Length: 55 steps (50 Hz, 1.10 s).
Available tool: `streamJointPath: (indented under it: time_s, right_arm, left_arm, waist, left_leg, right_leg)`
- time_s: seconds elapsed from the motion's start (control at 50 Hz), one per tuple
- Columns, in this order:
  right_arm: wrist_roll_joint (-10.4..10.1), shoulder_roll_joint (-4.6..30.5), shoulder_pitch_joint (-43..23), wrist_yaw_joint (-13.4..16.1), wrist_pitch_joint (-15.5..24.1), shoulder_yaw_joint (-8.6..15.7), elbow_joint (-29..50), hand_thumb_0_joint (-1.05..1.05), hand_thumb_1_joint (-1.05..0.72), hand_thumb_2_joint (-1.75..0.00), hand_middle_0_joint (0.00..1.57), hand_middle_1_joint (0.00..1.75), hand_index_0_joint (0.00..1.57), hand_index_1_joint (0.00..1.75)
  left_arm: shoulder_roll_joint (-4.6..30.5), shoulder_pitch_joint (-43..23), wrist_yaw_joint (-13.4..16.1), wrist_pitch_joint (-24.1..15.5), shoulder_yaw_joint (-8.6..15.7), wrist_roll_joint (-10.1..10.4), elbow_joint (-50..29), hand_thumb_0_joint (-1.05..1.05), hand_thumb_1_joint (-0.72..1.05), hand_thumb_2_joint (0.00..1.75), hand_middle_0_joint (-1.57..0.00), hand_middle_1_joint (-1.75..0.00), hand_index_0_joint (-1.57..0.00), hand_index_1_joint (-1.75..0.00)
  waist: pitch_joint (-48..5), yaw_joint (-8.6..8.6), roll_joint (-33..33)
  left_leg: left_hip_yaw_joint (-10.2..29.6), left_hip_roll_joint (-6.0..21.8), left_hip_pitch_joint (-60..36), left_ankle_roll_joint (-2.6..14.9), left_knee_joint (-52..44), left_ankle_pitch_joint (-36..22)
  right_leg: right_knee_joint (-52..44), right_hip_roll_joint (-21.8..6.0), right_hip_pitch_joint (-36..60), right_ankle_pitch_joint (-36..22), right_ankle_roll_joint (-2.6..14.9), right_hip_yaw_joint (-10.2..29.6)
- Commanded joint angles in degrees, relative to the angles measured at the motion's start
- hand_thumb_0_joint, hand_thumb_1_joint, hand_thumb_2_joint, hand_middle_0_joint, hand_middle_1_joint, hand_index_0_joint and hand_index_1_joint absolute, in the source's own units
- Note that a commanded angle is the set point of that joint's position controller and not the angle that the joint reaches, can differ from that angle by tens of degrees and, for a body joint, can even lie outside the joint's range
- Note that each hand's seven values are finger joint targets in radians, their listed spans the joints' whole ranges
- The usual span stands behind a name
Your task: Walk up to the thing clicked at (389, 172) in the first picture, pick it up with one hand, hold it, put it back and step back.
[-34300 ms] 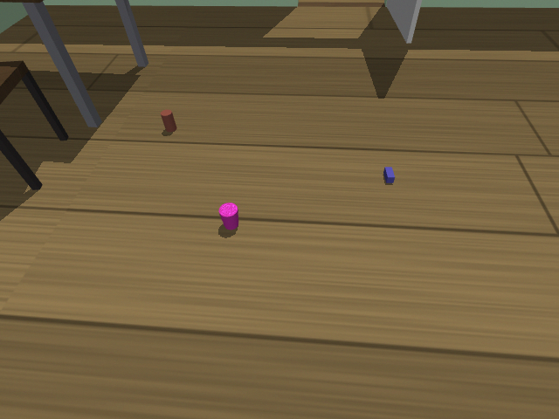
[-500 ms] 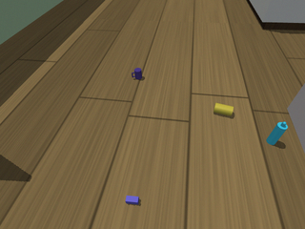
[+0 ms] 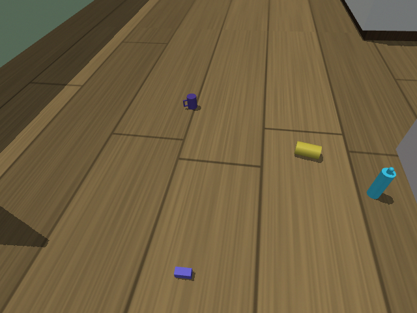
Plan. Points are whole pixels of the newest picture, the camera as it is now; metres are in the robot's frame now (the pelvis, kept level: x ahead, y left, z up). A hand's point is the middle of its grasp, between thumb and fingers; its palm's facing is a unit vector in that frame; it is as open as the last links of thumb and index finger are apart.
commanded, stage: stand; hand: left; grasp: from above
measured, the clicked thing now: (183, 272) +0.45 +0.19 -0.76
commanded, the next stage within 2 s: step back in 1.56 s
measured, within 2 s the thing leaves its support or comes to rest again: neither
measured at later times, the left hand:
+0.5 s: hand out of the picture +0.09 +0.23 -0.16, palm faces +0.03 -0.94 -0.34, open 7.4 cm
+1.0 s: hand out of the picture +0.09 +0.23 -0.16, palm faces +0.02 -0.94 -0.35, open 7.4 cm
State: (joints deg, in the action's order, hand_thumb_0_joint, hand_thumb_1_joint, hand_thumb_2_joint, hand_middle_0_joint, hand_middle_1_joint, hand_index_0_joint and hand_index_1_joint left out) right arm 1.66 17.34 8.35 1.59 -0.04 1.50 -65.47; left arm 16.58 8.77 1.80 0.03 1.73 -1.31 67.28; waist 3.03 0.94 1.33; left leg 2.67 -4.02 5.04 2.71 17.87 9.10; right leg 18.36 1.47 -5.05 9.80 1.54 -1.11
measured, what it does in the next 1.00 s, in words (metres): stands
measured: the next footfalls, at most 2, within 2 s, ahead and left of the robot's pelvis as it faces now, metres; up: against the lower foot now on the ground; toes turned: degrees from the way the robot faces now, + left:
left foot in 1.94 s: +0.00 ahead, +0.16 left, +0.00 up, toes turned -3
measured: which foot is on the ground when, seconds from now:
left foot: down 0.00-1.00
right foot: down 0.00-1.00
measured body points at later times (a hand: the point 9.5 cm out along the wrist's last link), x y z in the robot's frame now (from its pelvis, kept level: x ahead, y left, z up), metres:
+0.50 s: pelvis +0.02 -0.01 +0.00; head +0.02 -0.02 +0.45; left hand +0.09 +0.28 -0.13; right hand +0.09 -0.30 -0.14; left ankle +0.01 +0.09 -0.75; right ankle +0.01 -0.10 -0.75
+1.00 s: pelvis +0.02 -0.01 +0.00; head +0.03 -0.02 +0.45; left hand +0.09 +0.28 -0.13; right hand +0.09 -0.30 -0.14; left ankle +0.01 +0.09 -0.75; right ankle +0.01 -0.10 -0.75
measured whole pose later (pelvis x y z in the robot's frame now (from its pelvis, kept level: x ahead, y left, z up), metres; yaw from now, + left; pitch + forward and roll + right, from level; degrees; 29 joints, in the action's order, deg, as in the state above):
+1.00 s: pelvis +0.02 -0.01 +0.00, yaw +0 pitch -2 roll +0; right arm 1.1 18.8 6.6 1.4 0.7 0.1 -65.6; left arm 17.8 5.6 1.0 -0.4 1.8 -0.5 66.9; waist 2.7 0.1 1.1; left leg 2.9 -2.9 3.7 1.8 16.1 9.9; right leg 15.6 2.6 -3.3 9.9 2.5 -1.1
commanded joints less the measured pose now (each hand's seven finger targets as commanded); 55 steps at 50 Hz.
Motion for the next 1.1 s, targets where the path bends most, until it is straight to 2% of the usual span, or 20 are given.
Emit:
streamJointPath:
  time_s: [0.0, 0.22, 0.28, 0.36, 0.4, 0.52, 0.58, 0.64, 0.82, 0.9, 0.96, 1.04, 1.08]
  right_arm:
    - [-0.2, 10.1, -2.0, 0.4, 1.5, 1.4, 3.1, 0.0, -0.9, -0.9, 0.2, 0.3, 0.2, 0.3]
    - [-0.6, 11.0, -3.0, 0.7, 2.0, 0.8, 2.6, 0.0, -0.9, -0.9, 0.2, 0.3, 0.2, 0.3]
    - [-0.7, 11.4, -3.3, 0.7, 1.9, 0.9, 2.7, 0.0, -0.9, -0.9, 0.2, 0.3, 0.2, 0.3]
    - [-0.7, 11.3, -3.3, 0.7, 1.8, 0.7, 2.6, 0.0, -0.9, -0.9, 0.2, 0.3, 0.2, 0.3]
    - [-0.7, 11.8, -3.6, 0.7, 1.9, 0.9, 2.8, 0.0, -0.9, -0.9, 0.2, 0.3, 0.2, 0.3]
    - [-0.8, 11.7, -3.5, 0.6, 2.0, 0.7, 2.9, 0.0, -0.9, -0.9, 0.2, 0.3, 0.2, 0.3]
    - [-0.7, 12.1, -3.9, 0.7, 2.0, 0.8, 2.9, 0.0, -0.9, -0.9, 0.2, 0.3, 0.2, 0.3]
    - [-0.7, 12.3, -4.4, 0.7, 2.1, 0.9, 3.0, 0.0, -0.9, -0.9, 0.2, 0.3, 0.2, 0.3]
    - [-0.8, 12.7, -4.4, 0.5, 2.1, 0.7, 3.3, 0.0, -0.9, -0.9, 0.2, 0.3, 0.2, 0.3]
    - [-0.9, 13.0, -4.1, 0.4, 2.3, 0.6, 3.4, 0.0, -0.9, -0.9, 0.2, 0.3, 0.2, 0.3]
    - [-0.7, 12.9, -3.9, 0.5, 2.3, 0.7, 3.4, 0.0, -0.9, -0.9, 0.2, 0.3, 0.2, 0.3]
    - [-0.8, 12.6, -3.6, 0.2, 2.1, 0.3, 3.1, 0.0, -0.9, -0.9, 0.2, 0.3, 0.2, 0.3]
    - [-0.8, 12.9, -4.3, 0.2, 2.2, 0.5, 3.6, 0.0, -0.9, -0.9, 0.2, 0.3, 0.2, 0.3]
  left_arm:
    - [11.3, -2.7, 0.7, -1.6, 1.9, -0.1, -2.6, 0.0, 0.9, 0.9, -0.2, -0.3, -0.2, -0.3]
    - [11.8, -3.5, 0.5, -1.6, 1.9, 0.2, -2.4, 0.0, 0.9, 0.9, -0.2, -0.3, -0.2, -0.3]
    - [11.7, -3.8, 0.5, -1.7, 2.0, 0.2, -2.6, 0.0, 0.9, 0.9, -0.2, -0.3, -0.2, -0.3]
    - [12.0, -4.5, 0.4, -1.6, 2.1, 0.3, -2.6, 0.0, 0.9, 0.9, -0.2, -0.3, -0.2, -0.3]
    - [11.9, -4.7, 0.4, -1.7, 2.2, 0.3, -2.7, 0.0, 0.9, 0.9, -0.2, -0.3, -0.2, -0.3]
    - [12.2, -5.2, 0.3, -1.9, 2.3, 0.5, -3.2, 0.0, 0.9, 0.9, -0.2, -0.3, -0.2, -0.3]
    - [12.6, -5.6, 0.3, -1.7, 2.4, 0.5, -3.3, 0.0, 0.9, 0.9, -0.2, -0.3, -0.2, -0.3]
    - [12.3, -5.5, 0.2, -1.7, 2.4, 0.6, -3.5, 0.0, 0.9, 0.9, -0.2, -0.3, -0.2, -0.3]
    - [12.9, -5.5, -0.1, -1.7, 2.3, 0.5, -3.5, 0.0, 0.9, 0.9, -0.2, -0.3, -0.2, -0.3]
    - [12.9, -5.7, -0.1, -2.0, 2.2, 0.6, -3.9, 0.0, 0.9, 0.9, -0.2, -0.3, -0.2, -0.3]
    - [13.2, -5.8, -0.1, -1.9, 2.2, 0.6, -3.9, 0.0, 0.9, 0.9, -0.2, -0.3, -0.2, -0.3]
    - [13.5, -5.8, -0.3, -2.0, 2.0, 0.7, -3.9, 0.0, 0.9, 0.9, -0.2, -0.3, -0.2, -0.3]
    - [13.5, -5.4, -0.2, -2.1, 1.9, 0.5, -4.0, 0.0, 0.9, 0.9, -0.2, -0.3, -0.2, -0.3]
  waist:
    - [-0.8, -0.36, -1.4]
    - [-3.1, -0.15, -0.9]
    - [-3.9, -0.23, -1.3]
    - [-2.7, -0.29, -1.4]
    - [-3.7, -0.51, -1.6]
    - [-4.6, -0.68, -2.0]
    - [-4.0, -0.62, -1.5]
    - [-4.6, -0.4, -0.9]
    - [-3.3, -0.42, -1.2]
    - [-4.7, -0.64, -1.2]
    - [-4.9, -0.87, -1.4]
    - [-2.7, -0.81, -1.8]
    - [-4.2, -0.6, -1.6]
  left_leg:
    - [8.4, 9.2, 2.5, -0.31, -3.9, -0.4]
    - [7.8, 9.9, 0.1, -0.29, -3.1, -9.7]
    - [7.6, 10.2, -0.4, -0.08, -2.5, -10.6]
    - [7.6, 10.0, 0.3, -0.26, -3.3, -8.0]
    - [7.4, 10.0, -0.4, -0.37, -2.7, -10.6]
    - [7.2, 10.3, -0.3, -0.32, -2.2, -13.2]
    - [7.3, 10.3, 0.0, -0.36, -3.0, -10.8]
    - [7.3, 10.5, -0.7, -0.36, -2.8, -12.0]
    - [7.6, 10.4, -0.2, -0.39, -3.8, -8.8]
    - [7.4, 10.7, -0.6, -0.27, -3.3, -10.9]
    - [7.1, 10.7, -0.9, -0.34, -3.2, -10.6]
    - [7.4, 10.4, 1.4, -0.4, -4.1, -7.3]
    - [7.3, 10.3, 0.0, -0.37, -3.6, -8.5]
  right_leg:
    - [-4.2, -8.0, -0.2, -0.6, -0.19, 8.0]
    - [-3.4, -8.5, 1.9, -7.6, -0.04, 7.3]
    - [-3.5, -8.5, 2.5, -8.7, -0.13, 7.3]
    - [-4.2, -8.4, 2.1, -7.0, -0.2, 7.5]
    - [-3.9, -8.6, 2.8, -9.2, -0.15, 7.3]
    - [-3.8, -8.9, 4.6, -13.3, -0.24, 7.4]
    - [-4.1, -8.7, 3.8, -10.3, -0.09, 7.4]
    - [-4.1, -8.8, 4.0, -10.9, 0.07, 7.5]
    - [-4.8, -8.4, 2.9, -7.3, 0.07, 7.6]
    - [-4.2, -8.8, 3.8, -10.0, 0.07, 7.8]
    - [-4.1, -8.9, 3.5, -9.7, 0.24, 7.7]
    - [-5.1, -8.6, 3.0, -7.2, -0.03, 8.1]
    - [-4.9, -8.7, 3.1, -8.0, -0.07, 7.7]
